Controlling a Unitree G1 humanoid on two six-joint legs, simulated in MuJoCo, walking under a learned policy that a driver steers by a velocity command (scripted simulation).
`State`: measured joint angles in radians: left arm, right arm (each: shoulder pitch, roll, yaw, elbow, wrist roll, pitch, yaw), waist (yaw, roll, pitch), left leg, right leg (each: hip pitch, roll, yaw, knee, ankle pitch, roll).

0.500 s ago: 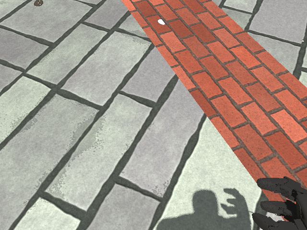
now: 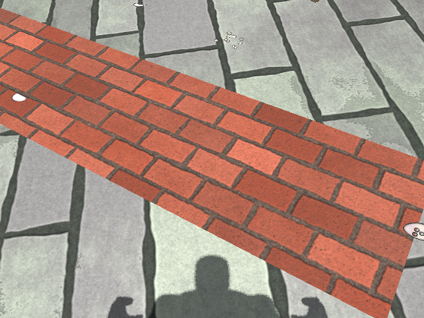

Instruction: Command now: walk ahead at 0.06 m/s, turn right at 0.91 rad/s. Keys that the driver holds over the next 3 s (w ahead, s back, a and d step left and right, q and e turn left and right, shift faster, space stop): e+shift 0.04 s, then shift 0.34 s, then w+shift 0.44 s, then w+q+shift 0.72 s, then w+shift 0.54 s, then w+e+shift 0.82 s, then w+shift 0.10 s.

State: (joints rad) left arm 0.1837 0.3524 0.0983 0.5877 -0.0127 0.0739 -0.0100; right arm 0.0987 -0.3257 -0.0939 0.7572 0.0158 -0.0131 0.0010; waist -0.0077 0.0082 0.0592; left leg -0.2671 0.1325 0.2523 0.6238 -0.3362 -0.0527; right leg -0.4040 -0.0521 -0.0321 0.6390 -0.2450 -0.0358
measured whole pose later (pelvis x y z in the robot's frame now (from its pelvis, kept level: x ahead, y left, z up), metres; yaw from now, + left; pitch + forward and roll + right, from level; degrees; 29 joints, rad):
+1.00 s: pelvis +0.25 -0.11 +0.01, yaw -8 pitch +2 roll +0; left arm 0.30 0.26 0.04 0.67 0.00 -0.11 -0.03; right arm 0.34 -0.29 -0.04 0.79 0.05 -0.08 0.02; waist 0.01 0.04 -0.02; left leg -0.52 0.07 -0.07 1.26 -0.25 0.06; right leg -0.27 -0.02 -0.12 0.54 -0.30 -0.03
